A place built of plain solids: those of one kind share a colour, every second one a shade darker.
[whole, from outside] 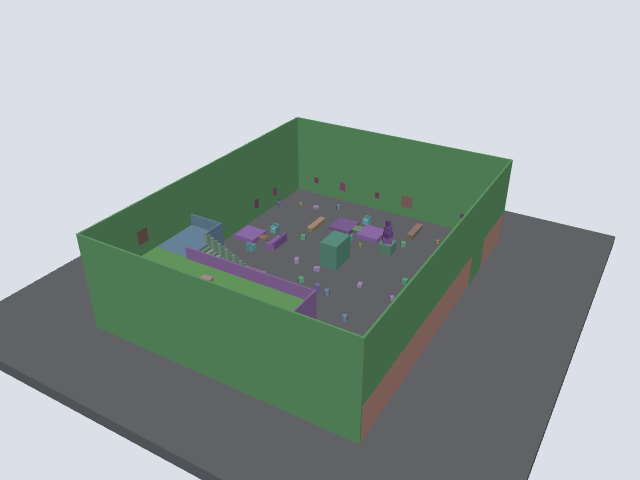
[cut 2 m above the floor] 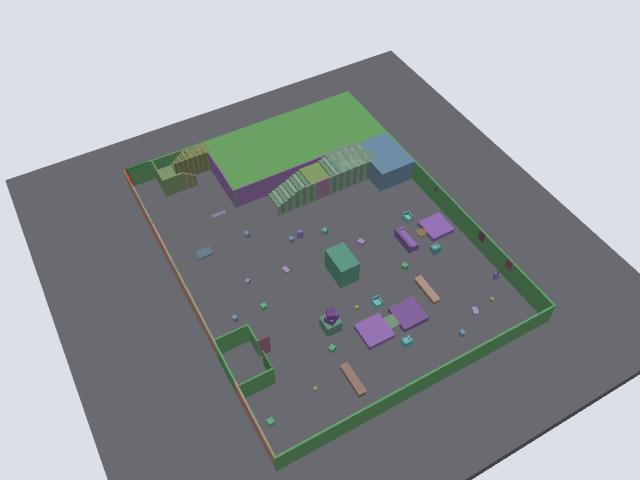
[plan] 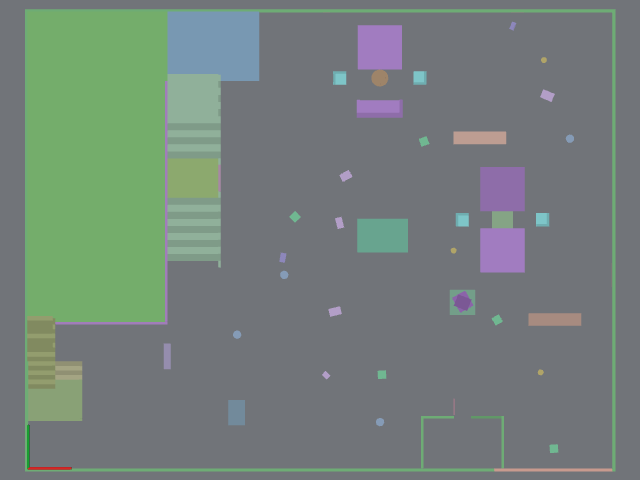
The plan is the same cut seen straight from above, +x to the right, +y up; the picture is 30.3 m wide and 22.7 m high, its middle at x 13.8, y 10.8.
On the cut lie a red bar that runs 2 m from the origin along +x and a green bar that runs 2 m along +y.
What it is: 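A hall with a side gallery; 27.6 x 21.6 m, 7.9 m high; a gallery 6.6 m broad and 14.8 m long along one side wall at 3.50 m, and a bridge 4.3 x 3.2 m along the rear wall; along the gallery's face a straight stair 2.4 m broad of 10 + 12 risers of 0.159 m with a landing 1.9 m deep; guards 1.02 m over the gallery, the landing and every tread; the front glazed up to 2.93 m, a clerestory band over it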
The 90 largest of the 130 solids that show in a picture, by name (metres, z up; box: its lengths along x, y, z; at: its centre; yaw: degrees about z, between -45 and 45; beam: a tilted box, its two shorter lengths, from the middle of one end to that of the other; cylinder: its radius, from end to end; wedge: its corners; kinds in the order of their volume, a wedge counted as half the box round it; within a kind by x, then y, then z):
{
 "upper_1": {"box": [6.64, 14.81, 3.55], "at": [3.27, 14.21, 1.72]},
 "wall_1": {"box": [0.15, 21.86, 7.95], "at": [-0.07, 10.78, 3.92]},
 "wall_2": {"box": [27.92, 0.15, 7.95], "at": [13.81, -0.07, 3.92]},
 "wall_3": {"box": [27.92, 0.15, 7.95], "at": [13.81, 21.64, 3.92]},
 "wall_4": {"box": [0.12, 2.48, 2.55], "at": [18.64, 1.24, 1.23]},
 "wall_5": {"box": [1.5, 0.12, 2.55], "at": [19.39, 2.42, 1.23]},
 "wall_6": {"box": [1.5, 0.12, 2.55], "at": [21.69, 2.42, 1.23]},
 "wall_7": {"box": [0.12, 2.48, 2.55], "at": [22.44, 1.24, 1.23]},
 "wall_8": {"box": [0.15, 21.86, 7.95], "at": [27.7, 10.78, 3.92]},
 "side_1": {"box": [2.4, 0.99, 0.21], "at": [7.79, 10.3, 0.05]},
 "side_2": {"box": [2.4, 0.99, 0.37], "at": [7.79, 10.63, 0.13]},
 "side_3": {"box": [2.4, 0.99, 0.53], "at": [7.79, 10.96, 0.21]},
 "side_4": {"box": [2.4, 0.99, 0.69], "at": [7.79, 11.3, 0.29]},
 "side_5": {"box": [2.4, 0.99, 0.84], "at": [7.79, 11.63, 0.37]},
 "side_6": {"box": [2.4, 0.99, 1.0], "at": [7.79, 11.96, 0.45]},
 "side_7": {"box": [2.4, 0.99, 1.16], "at": [7.79, 12.29, 0.53]},
 "side_8": {"box": [2.4, 0.99, 1.32], "at": [7.79, 12.63, 0.61]},
 "side_9": {"box": [2.4, 0.99, 1.48], "at": [7.79, 12.96, 0.69]},
 "side_10": {"box": [2.4, 0.99, 1.8], "at": [7.79, 15.15, 0.85]},
 "side_11": {"box": [2.4, 0.99, 1.96], "at": [7.79, 15.49, 0.93]},
 "side_12": {"box": [2.4, 0.99, 2.12], "at": [7.79, 15.82, 1.01]},
 "side_13": {"box": [2.4, 0.99, 2.28], "at": [7.79, 16.15, 1.09]},
 "side_14": {"box": [2.4, 0.99, 2.44], "at": [7.79, 16.49, 1.17]},
 "side_15": {"box": [2.4, 0.99, 2.59], "at": [7.79, 16.82, 1.25]},
 "side_16": {"box": [2.4, 0.99, 2.75], "at": [7.79, 17.15, 1.33]},
 "side_17": {"box": [2.4, 0.99, 2.91], "at": [7.79, 17.48, 1.41]},
 "side_18": {"box": [2.4, 0.99, 3.07], "at": [7.79, 17.82, 1.49]},
 "side_19": {"box": [2.4, 0.99, 3.23], "at": [7.79, 18.15, 1.56]},
 "side_20": {"box": [2.4, 0.99, 3.39], "at": [7.79, 18.48, 1.64]},
 "side_21": {"box": [0.12, 0.33, 2.69], "at": [9.05, 16.49, 1.3]},
 "side_22": {"box": [0.12, 0.33, 2.85], "at": [9.05, 16.82, 1.38]},
 "side_23": {"box": [0.12, 0.33, 3.01], "at": [9.05, 17.15, 1.46]},
 "side_24": {"box": [0.12, 0.33, 3.17], "at": [9.05, 17.49, 1.54]},
 "side_25": {"box": [0.12, 0.33, 3.33], "at": [9.05, 17.82, 1.61]},
 "side_26": {"box": [0.12, 0.33, 3.49], "at": [9.05, 18.15, 1.69]},
 "bridge_1": {"box": [4.35, 3.29, 3.55], "at": [8.76, 19.96, 1.72]},
 "bridge_2": {"box": [1.82, 0.12, 3.65], "at": [10.02, 18.38, 1.77]},
 "bridge_3": {"box": [1.82, 0.12, 4.57], "at": [10.02, 18.38, 2.23]},
 "bridge_4": {"box": [0.12, 3.12, 3.65], "at": [10.87, 20.0, 1.77]},
 "bridge_5": {"box": [0.12, 3.12, 4.57], "at": [10.87, 20.0, 2.23]},
 "piece_1": {"box": [1.21, 0.63, 1.1], "at": [0.56, 4.08, 0.5]},
 "piece_2": {"box": [1.21, 0.63, 1.27], "at": [0.56, 4.29, 0.59]},
 "piece_3": {"box": [1.21, 0.63, 1.45], "at": [0.56, 4.51, 0.67]},
 "piece_4": {"box": [1.21, 0.63, 1.62], "at": [0.56, 4.73, 0.76]},
 "piece_5": {"box": [1.21, 0.63, 1.8], "at": [0.56, 4.94, 0.85]},
 "piece_6": {"box": [1.21, 0.63, 1.97], "at": [0.56, 5.16, 0.94]},
 "piece_7": {"box": [1.21, 0.63, 2.15], "at": [0.56, 5.38, 1.02]},
 "piece_8": {"box": [1.21, 0.63, 2.32], "at": [0.56, 5.59, 1.11]},
 "piece_9": {"box": [1.21, 0.63, 2.5], "at": [0.56, 5.81, 1.2]},
 "piece_10": {"box": [1.21, 0.63, 3.02], "at": [0.56, 6.46, 1.46]},
 "piece_11": {"box": [1.21, 0.63, 3.2], "at": [0.56, 6.68, 1.55]},
 "piece_12": {"box": [1.21, 0.63, 3.37], "at": [0.56, 6.9, 1.64]},
 "piece_13": {"box": [0.12, 0.22, 4.04], "at": [1.22, 6.26, 1.97]},
 "piece_14": {"box": [0.12, 0.22, 4.22], "at": [1.22, 6.47, 2.06]},
 "piece_15": {"box": [0.12, 0.22, 4.39], "at": [1.22, 6.69, 2.15]},
 "edge_1": {"box": [5.31, 0.12, 3.65], "at": [3.94, 6.86, 1.77]},
 "edge_2": {"box": [5.31, 0.12, 4.57], "at": [3.94, 6.86, 2.23]},
 "edge_3": {"box": [0.12, 11.4, 3.65], "at": [6.53, 12.62, 1.77]},
 "edge_4": {"box": [0.12, 11.4, 4.57], "at": [6.53, 12.62, 2.23]},
 "window_wall_1": {"box": [19.04, 0.15, 2.98], "at": [9.52, -0.07, 1.44]},
 "window_wall_2": {"box": [5.58, 0.15, 2.98], "at": [24.83, -0.07, 1.44]},
 "landing_1": {"box": [2.4, 2.52, 1.64], "at": [7.79, 14.06, 0.77]},
 "kiosk_1": {"box": [2.4, 1.6, 2.35], "at": [16.76, 11.01, 1.12]},
 "sofa_1": {"box": [2.18, 0.24, 0.83], "at": [16.63, 16.7, 0.36]},
 "sofa_2": {"box": [1.86, 0.65, 0.37], "at": [16.63, 17.09, 0.24]},
 "sofa_3": {"box": [2.1, 2.1, 0.47], "at": [16.63, 19.91, 0.18]},
 "sofa_4": {"box": [2.1, 2.1, 0.47], "at": [22.43, 10.31, 0.18]},
 "sofa_5": {"box": [2.1, 2.1, 0.47], "at": [22.43, 13.21, 0.18]},
 "floor_1": {"box": [2.49, 1.83, 0.92], "at": [1.2, 3.28, 0.41]},
 "floor_2": {"box": [2.56, 0.12, 1.94], "at": [1.28, 2.3, 0.92]},
 "floor_3": {"box": [0.12, 1.83, 1.94], "at": [2.5, 3.28, 0.92]},
 "centre_base_1": {"box": [1.2, 1.2, 1.04], "at": [20.54, 7.85, 0.47]},
 "svca_1": {"box": [1.16, 0.63, 0.75], "at": [1.86, 4.1, 0.32]},
 "svca_2": {"box": [1.16, 0.63, 0.57], "at": [1.86, 4.32, 0.24]},
 "svca_3": {"box": [1.16, 0.63, 0.4], "at": [1.86, 4.53, 0.15]},
 "svca_4": {"box": [1.16, 0.63, 0.22], "at": [1.86, 4.75, 0.06]},
 "bench_1": {"box": [2.44, 0.54, 0.43], "at": [21.36, 15.63, 0.17]},
 "bench_2": {"box": [2.44, 0.54, 0.43], "at": [24.91, 7.04, 0.17]},
 "club_1": {"box": [0.62, 0.64, 0.48], "at": [14.73, 18.46, 0.19]},
 "club_2": {"box": [0.62, 0.64, 0.48], "at": [18.53, 18.46, 0.19]},
 "club_3": {"box": [0.62, 0.64, 0.48], "at": [20.53, 11.76, 0.19]},
 "club_4": {"box": [0.62, 0.64, 0.48], "at": [24.33, 11.76, 0.19]},
 "centre_1": {"box": [0.54, 0.5, 0.54], "at": [20.53, 7.86, 2.33], "yaw": -15.8},
 "centre_2": {"box": [0.68, 0.59, 0.54], "at": [20.55, 7.84, 1.79], "yaw": -21.5},
 "centre_3": {"box": [0.72, 0.82, 0.54], "at": [20.55, 7.88, 1.26], "yaw": 29.0},
 "landside_1": {"box": [0.12, 1.26, 1.74], "at": [9.05, 13.73, 0.82]},
 "landside_2": {"box": [0.12, 1.26, 2.66], "at": [9.05, 13.73, 1.28]},
 "pinch_1": {"box": [0.69, 0.81, 0.94], "at": [4.08, 14.39, 3.92]},
 "pallet_1": {"box": [0.8, 1.2, 0.19], "at": [9.85, 2.64, 0.05]},
 "bench_top_1": {"box": [2.5, 0.6, 0.07], "at": [21.36, 15.63, 0.41]}
}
